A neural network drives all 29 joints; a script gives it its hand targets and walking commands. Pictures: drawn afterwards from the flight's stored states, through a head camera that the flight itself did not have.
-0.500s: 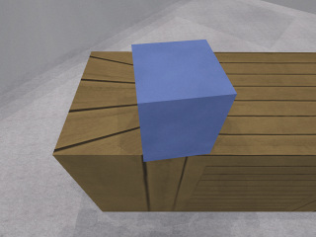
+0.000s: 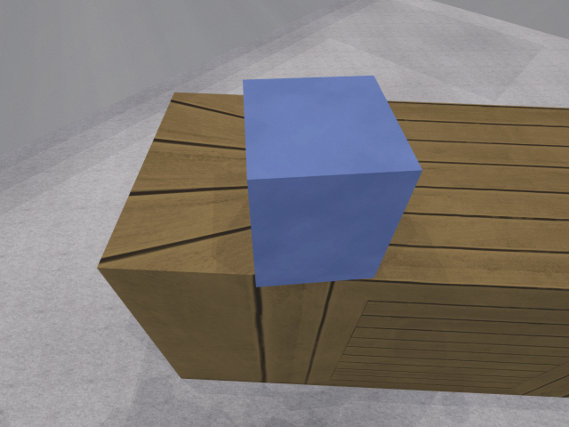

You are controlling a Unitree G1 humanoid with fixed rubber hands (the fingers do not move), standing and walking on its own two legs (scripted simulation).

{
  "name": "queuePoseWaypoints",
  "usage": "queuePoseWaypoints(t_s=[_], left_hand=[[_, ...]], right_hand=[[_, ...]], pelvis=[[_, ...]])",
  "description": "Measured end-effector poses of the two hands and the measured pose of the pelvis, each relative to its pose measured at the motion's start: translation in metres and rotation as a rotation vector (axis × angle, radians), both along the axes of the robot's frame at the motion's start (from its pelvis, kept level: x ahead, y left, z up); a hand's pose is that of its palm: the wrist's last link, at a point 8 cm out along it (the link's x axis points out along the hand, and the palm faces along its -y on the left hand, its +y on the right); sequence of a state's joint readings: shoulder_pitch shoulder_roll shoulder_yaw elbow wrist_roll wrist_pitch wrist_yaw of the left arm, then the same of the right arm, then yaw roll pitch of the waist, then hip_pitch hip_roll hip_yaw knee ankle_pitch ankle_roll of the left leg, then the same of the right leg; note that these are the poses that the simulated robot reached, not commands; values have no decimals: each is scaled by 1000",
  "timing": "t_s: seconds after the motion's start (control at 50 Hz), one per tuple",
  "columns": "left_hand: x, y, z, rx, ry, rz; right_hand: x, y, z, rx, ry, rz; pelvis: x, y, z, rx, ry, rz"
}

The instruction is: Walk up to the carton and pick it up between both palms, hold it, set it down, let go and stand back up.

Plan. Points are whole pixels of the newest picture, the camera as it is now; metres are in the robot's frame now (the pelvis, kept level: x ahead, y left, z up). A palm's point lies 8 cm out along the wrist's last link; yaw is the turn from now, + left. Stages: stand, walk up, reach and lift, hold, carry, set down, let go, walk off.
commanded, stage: walk up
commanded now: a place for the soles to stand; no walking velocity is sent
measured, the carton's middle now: (312, 185) +0.47 -0.03 +0.07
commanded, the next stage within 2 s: reach and lift in 0.80 s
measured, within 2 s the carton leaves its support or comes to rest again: neither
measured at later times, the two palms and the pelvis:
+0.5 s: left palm out of the picture +0.08 +0.29 -0.11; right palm out of the picture +0.11 -0.32 -0.10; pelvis +0.01 -0.01 +0.00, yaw +1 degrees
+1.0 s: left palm out of the picture +0.16 +0.26 -0.09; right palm out of the picture +0.13 -0.31 -0.10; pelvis +0.00 -0.01 +0.00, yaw +0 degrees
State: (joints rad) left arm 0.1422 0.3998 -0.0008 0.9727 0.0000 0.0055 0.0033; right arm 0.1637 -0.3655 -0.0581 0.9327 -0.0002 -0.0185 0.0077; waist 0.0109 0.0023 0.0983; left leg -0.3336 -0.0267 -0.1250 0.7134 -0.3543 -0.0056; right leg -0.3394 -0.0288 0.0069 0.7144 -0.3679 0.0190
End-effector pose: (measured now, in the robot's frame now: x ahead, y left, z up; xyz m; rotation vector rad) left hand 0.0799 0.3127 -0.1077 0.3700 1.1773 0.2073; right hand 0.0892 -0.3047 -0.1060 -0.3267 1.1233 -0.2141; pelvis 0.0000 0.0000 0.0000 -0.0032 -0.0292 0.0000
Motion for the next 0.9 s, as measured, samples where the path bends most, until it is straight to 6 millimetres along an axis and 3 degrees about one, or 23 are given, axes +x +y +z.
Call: queuePoseWaypoints(t_s=[0.08, 0.16, 0.24, 0.4, 0.8, 0.9], left_hand=[[-9, -14, 0, -11, 13, 6], [-15, -19, -1, -25, 30, 21], [-11, -18, -4, -36, 31, 22], [-4, -23, -1, -23, 11, 15], [3, -22, -2, -34, -11, 9], [29, -30, 3, -34, 55, 39]], right_hand=[[7, -9, -1, 2, -9, 0], [13, -6, -2, 8, -15, 8], [15, -2, 1, 1, -34, 12], [19, -15, 3, -7, -36, 16], [21, -14, 8, -18, -55, 16], [29, -8, 7, 2, -86, 90]], pelvis=[[4, -9, 1, 12, 7, 2], [7, -8, 2, 16, 13, 7], [8, -4, 2, 11, 13, 5], [10, -16, 2, 18, 16, 11], [10, -13, 2, 18, 15, 9], [5, -11, 0, 13, 4, 7]])
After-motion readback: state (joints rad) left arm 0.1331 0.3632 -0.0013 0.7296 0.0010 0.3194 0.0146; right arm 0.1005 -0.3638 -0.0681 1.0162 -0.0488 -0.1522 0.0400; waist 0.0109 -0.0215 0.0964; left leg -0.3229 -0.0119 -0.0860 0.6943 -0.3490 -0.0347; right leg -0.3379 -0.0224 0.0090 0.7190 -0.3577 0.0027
